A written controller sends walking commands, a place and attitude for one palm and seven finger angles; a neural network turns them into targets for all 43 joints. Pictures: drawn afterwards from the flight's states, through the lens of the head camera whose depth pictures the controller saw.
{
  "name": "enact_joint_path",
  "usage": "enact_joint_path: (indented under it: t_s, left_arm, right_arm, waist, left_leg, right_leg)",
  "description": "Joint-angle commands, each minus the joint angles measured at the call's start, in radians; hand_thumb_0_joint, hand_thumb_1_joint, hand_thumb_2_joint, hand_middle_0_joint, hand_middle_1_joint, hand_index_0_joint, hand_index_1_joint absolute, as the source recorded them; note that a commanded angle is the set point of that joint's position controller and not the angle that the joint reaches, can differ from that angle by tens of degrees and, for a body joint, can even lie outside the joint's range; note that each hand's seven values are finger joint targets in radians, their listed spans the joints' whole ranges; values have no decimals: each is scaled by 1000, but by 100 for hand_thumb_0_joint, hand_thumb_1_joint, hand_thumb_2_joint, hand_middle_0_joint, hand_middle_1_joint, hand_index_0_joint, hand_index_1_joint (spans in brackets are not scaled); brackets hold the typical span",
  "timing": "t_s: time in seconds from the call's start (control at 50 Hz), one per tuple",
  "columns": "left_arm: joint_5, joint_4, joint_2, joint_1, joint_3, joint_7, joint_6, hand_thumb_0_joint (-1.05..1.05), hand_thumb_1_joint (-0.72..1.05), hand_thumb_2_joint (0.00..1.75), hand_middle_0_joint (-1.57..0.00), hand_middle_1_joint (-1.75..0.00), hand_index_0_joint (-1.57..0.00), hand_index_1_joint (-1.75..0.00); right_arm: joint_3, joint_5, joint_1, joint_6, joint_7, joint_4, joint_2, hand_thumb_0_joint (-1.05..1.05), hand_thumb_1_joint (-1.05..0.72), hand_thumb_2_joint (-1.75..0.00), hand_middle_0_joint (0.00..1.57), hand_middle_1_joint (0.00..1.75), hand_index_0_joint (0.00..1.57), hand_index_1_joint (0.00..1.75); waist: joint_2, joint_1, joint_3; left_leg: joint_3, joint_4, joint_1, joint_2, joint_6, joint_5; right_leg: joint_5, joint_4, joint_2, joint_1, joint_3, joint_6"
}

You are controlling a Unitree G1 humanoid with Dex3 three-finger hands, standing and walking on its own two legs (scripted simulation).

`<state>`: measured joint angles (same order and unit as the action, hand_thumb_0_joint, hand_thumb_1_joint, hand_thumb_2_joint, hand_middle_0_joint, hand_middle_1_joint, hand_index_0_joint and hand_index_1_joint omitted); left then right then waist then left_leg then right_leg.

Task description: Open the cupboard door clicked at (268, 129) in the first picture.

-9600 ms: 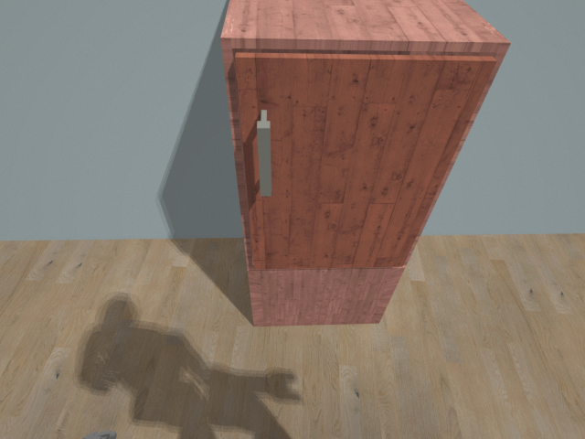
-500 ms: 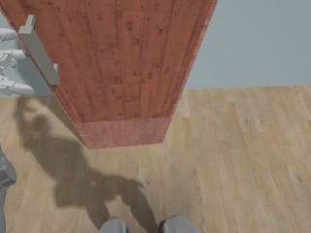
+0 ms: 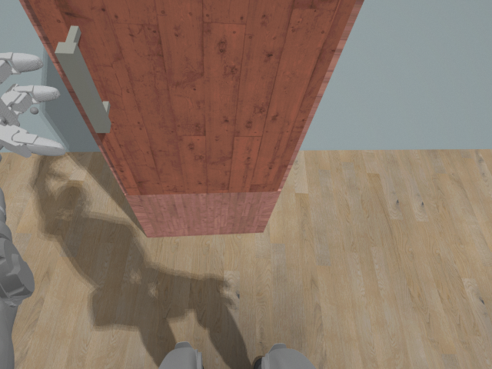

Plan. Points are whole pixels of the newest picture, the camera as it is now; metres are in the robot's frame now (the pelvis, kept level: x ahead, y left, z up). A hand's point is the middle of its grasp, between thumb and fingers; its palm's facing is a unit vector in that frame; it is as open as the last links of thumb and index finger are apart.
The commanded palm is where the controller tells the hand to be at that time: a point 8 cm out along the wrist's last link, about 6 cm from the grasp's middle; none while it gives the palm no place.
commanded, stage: move the hooked fingers beside the handle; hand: left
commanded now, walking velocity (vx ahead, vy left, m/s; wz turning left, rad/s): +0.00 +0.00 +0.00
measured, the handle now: (90, 84) +0.53 +0.23 +0.11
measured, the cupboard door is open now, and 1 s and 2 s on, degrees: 0 0 0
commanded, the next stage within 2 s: slide the fingers in behind the handle in 0.14 s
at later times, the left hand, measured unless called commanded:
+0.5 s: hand (48, 106) +0.48 +0.27 +0.11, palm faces +0.01 -1.00 +0.01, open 14.0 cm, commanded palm +0.46 +0.31 +0.11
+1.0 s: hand (74, 110) +0.48 +0.24 +0.11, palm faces +0.02 -1.00 +0.01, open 14.0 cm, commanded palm +0.46 +0.28 +0.11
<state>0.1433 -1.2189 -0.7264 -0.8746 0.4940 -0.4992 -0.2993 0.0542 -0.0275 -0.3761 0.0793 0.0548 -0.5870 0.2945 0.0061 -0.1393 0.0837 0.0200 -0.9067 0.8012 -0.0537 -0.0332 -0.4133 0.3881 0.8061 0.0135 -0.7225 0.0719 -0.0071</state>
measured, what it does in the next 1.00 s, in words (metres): stands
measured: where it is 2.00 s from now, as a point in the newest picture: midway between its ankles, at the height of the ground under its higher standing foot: outside the picture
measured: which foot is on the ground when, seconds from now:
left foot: down 0.00-1.00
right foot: down 0.00-1.00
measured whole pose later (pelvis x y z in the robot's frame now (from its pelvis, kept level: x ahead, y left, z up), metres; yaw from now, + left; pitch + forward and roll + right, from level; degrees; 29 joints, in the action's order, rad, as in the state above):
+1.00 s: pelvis +0.00 +0.00 +0.00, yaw +0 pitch +16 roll -3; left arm 0.15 -1.13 -0.58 -0.83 0.42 -0.37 -0.31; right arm 0.04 -0.02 -0.39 0.07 0.03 -0.59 0.28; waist 0.02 -0.13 0.10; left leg 0.03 -0.90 0.77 -0.05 -0.03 -0.41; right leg 0.39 0.81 0.01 -0.70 0.06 -0.01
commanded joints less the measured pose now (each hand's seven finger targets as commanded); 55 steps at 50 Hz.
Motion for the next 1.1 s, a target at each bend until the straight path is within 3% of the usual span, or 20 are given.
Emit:
enact_joint_path:
  t_s: [0.0,0.04,0.2,0.22,0.34,0.42,0.46,0.5,0.52,0.56,0.62,0.66,0.7,0.78,0.86,0.88,0.94,0.98,1.04,1.08]
  left_arm:
    - [22,230,-308,-442,26,-5,-73,0,-50,30,-30,-120,-30,-120]
    - [21,216,-288,-464,6,-2,-68,0,-50,30,-30,-120,-30,-120]
    - [5,212,-360,-445,54,12,-60,0,-50,30,-30,-120,-30,-120]
    - [3,197,-376,-440,68,12,-59,0,-50,30,-30,-120,-30,-120]
    - [23,223,-300,-395,30,-3,-57,0,-50,30,-30,-120,-30,-120]
    - [26,223,-296,-414,33,11,-49,0,-50,30,-30,-120,-30,-120]
    - [21,256,-257,-429,3,24,-55,0,-50,30,-30,-120,-30,-120]
    - [23,297,-285,-432,35,39,-72,0,-50,30,-30,-120,-30,-120]
    - [22,283,-250,-411,17,44,-70,0,-50,30,-30,-120,-30,-120]
    - [23,271,-230,-417,5,56,-65,0,-50,30,-30,-120,-30,-120]
    - [17,291,-208,-407,-9,73,-64,0,-50,30,-30,-120,-30,-120]
    - [11,294,-188,-432,-29,84,-63,0,-50,30,-30,-120,-30,-120]
    - [18,301,-216,-410,11,89,-72,0,-50,30,-30,-120,-30,-120]
    - [29,309,-139,-389,-35,94,-73,0,-50,30,-30,-120,-30,-120]
    - [29,302,-134,-363,-33,110,-66,0,-50,30,-30,-120,-30,-120]
    - [33,311,-141,-358,-19,115,-70,0,-50,30,-30,-120,-30,-120]
    - [20,292,-110,-394,-52,131,-70,0,-50,30,-30,-120,-30,-120]
    - [21,320,-117,-420,-46,141,-84,0,-50,30,-30,-120,-30,-120]
    - [18,327,-64,-443,-79,152,-93,0,-50,30,-30,-120,-30,-120]
    - [24,327,-72,-423,-63,159,-98,0,-50,30,-30,-120,-30,-120]
  right_arm:
    - [-74,7,-161,-20,18,41,194,0,-90,-90,20,30,20,30]
    - [-72,7,-160,-22,19,33,193,0,-90,-90,20,30,20,30]
    - [-68,9,-174,-20,16,44,196,0,-90,-90,20,30,20,30]
    - [-69,10,-176,-19,16,43,197,0,-90,-90,20,30,20,30]
    - [-75,8,-182,-10,7,46,193,0,-90,-90,20,30,20,30]
    - [-78,8,-187,-10,8,44,193,0,-90,-90,20,30,20,30]
    - [-78,11,-184,-15,5,41,189,0,-90,-90,20,30,20,30]
    - [-82,14,-189,-15,4,40,190,0,-90,-90,20,30,20,30]
    - [-81,13,-184,-15,0,40,183,0,-90,-90,20,30,20,30]
    - [-83,13,-182,-17,-1,35,184,0,-90,-90,20,30,20,30]
    - [-81,13,-177,-19,-4,40,180,0,-90,-90,20,30,20,30]
    - [-82,14,-172,-19,-6,34,178,0,-90,-90,20,30,20,30]
    - [-85,14,-175,-20,-4,37,180,0,-90,-90,20,30,20,30]
    - [-82,13,-160,-24,-9,43,169,0,-90,-90,20,30,20,30]
    - [-83,10,-149,-24,-13,49,169,0,-90,-90,20,30,20,30]
    - [-83,11,-148,-25,-12,53,168,0,-90,-90,20,30,20,30]
    - [-82,8,-140,-26,-12,48,165,0,-90,-90,20,30,20,30]
    - [-82,11,-140,-30,-10,47,167,0,-90,-90,20,30,20,30]
    - [-85,12,-138,-39,-14,35,160,0,-90,-90,20,30,20,30]
    - [-85,14,-143,-42,-14,34,162,0,-90,-90,20,30,20,30]
  waist:
    - [191,-16,434]
    - [177,-30,407]
    - [204,-11,455]
    - [180,-12,443]
    - [179,-15,436]
    - [157,-17,405]
    - [188,-20,411]
    - [199,-8,471]
    - [212,-9,463]
    - [173,-16,421]
    - [194,-8,437]
    - [186,-22,414]
    - [169,-6,455]
    - [189,-6,430]
    - [123,-1,416]
    - [144,7,422]
    - [119,-12,368]
    - [137,-7,395]
    - [161,-16,418]
    - [137,-9,433]
  left_leg:
    - [-80,86,-433,16,8,431]
    - [-81,86,-417,14,6,402]
    - [-71,78,-400,17,5,418]
    - [-73,77,-380,16,5,414]
    - [-68,82,-402,13,3,429]
    - [-73,92,-386,14,1,400]
    - [-75,96,-411,14,4,397]
    - [-82,89,-453,11,8,457]
    - [-79,86,-460,11,10,462]
    - [-81,95,-433,9,9,427]
    - [-82,93,-452,11,12,462]
    - [-79,95,-439,11,9,427]
    - [-78,90,-453,11,10,466]
    - [-73,89,-459,15,10,490]
    - [-66,102,-420,17,6,447]
    - [-65,97,-424,19,6,460]
    - [-65,107,-392,19,5,387]
    - [-70,104,-407,22,6,391]
    - [-74,101,-443,20,10,391]
    - [-76,98,-441,22,8,413]
  right_leg:
    - [-291,-59,46,43,-25,28]
    - [-270,-64,45,23,-24,25]
    - [-298,-53,46,57,-30,25]
    - [-298,-54,46,65,-29,24]
    - [-305,-61,51,54,-23,24]
    - [-282,-66,52,50,-21,25]
    - [-265,-69,50,32,-19,27]
    - [-297,-58,52,48,-20,28]
    - [-296,-60,52,36,-19,29]
    - [-278,-65,51,36,-15,26]
    - [-299,-60,50,40,-16,28]
    - [-283,-65,49,34,-16,25]
    - [-318,-58,50,66,-18,28]
    - [-332,-59,49,63,-18,30]
    - [-336,-64,47,99,-19,24]
    - [-343,-59,47,104,-21,28]
    - [-298,-69,45,79,-22,23]
    - [-298,-61,44,88,-23,30]
    - [-288,-65,44,65,-24,26]
    - [-304,-58,45,85,-22,30]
